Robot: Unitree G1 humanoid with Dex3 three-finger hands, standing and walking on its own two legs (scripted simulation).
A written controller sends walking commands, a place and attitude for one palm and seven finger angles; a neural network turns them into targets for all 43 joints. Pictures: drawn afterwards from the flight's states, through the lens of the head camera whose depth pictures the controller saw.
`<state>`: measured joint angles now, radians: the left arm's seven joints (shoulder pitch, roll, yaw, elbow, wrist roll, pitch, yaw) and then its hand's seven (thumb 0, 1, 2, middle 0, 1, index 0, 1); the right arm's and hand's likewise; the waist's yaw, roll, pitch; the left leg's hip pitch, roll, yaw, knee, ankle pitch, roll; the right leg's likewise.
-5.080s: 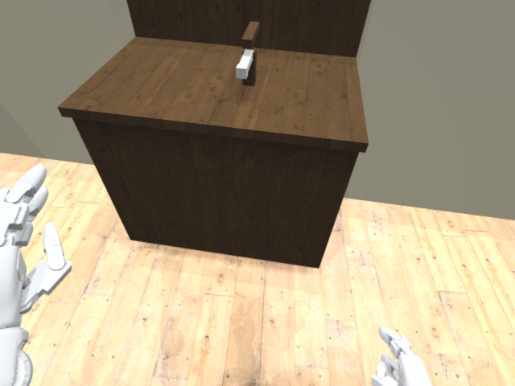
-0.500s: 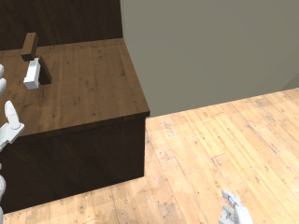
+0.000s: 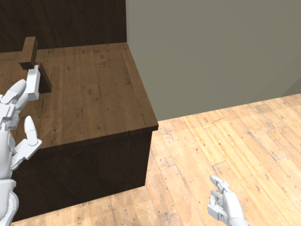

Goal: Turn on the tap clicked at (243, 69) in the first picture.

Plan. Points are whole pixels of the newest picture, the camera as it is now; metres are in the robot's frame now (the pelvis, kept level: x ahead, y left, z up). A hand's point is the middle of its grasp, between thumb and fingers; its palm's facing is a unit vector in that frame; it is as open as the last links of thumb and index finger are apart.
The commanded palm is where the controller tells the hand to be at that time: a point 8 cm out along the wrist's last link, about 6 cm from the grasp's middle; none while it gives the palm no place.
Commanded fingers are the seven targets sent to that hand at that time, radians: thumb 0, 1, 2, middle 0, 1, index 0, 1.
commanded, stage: come to a stop and stand still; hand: left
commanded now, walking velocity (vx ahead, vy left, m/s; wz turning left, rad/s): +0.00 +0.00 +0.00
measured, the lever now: (31, 93) +0.41 +0.38 +0.09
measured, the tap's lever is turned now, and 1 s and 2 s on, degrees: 0 0 0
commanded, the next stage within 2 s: look again from close up in 0.66 s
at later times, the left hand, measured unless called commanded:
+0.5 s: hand (42, 153) +0.21 +0.23 +0.16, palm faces +0.39 -0.85 -0.35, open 7.4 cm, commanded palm +0.15 +0.26 +0.17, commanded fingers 0.00 0.90 0.90 -0.20 -0.30 -0.20 -0.30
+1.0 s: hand (37, 159) +0.20 +0.24 +0.15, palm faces +0.40 -0.85 -0.35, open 7.4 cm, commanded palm +0.14 +0.27 +0.17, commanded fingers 0.00 0.90 0.90 -0.20 -0.30 -0.20 -0.30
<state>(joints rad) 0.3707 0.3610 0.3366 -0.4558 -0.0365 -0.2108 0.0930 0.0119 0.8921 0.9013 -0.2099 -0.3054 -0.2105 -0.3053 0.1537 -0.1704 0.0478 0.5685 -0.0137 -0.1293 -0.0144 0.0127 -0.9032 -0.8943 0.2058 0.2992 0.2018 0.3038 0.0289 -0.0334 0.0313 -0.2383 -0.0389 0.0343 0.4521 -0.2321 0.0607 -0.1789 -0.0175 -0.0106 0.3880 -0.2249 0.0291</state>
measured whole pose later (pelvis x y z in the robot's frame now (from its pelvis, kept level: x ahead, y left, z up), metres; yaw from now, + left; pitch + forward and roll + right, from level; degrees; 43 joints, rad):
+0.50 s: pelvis -0.01 -0.02 +0.00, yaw +1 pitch +0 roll -1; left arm 0.42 0.34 0.32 -0.41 -0.05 -0.17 0.11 0.01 0.89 0.90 -0.21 -0.31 -0.21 -0.31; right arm 0.22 -0.21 0.03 0.58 -0.01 -0.07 -0.05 0.01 -0.90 -0.89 0.20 0.30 0.20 0.30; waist 0.02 0.01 0.00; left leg -0.21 -0.02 0.01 0.40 -0.19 0.04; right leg -0.13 0.01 -0.03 0.31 -0.18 0.01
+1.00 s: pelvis -0.01 -0.02 +0.01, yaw +2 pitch +0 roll -1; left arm 0.43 0.35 0.32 -0.42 -0.06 -0.16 0.11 0.01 0.89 0.90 -0.21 -0.31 -0.21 -0.31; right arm 0.21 -0.20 0.03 0.57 0.00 -0.06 -0.05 0.01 -0.90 -0.89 0.20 0.30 0.20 0.30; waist 0.03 0.01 0.01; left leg -0.21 -0.02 0.00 0.38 -0.17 0.04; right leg -0.13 0.00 -0.04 0.29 -0.16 0.01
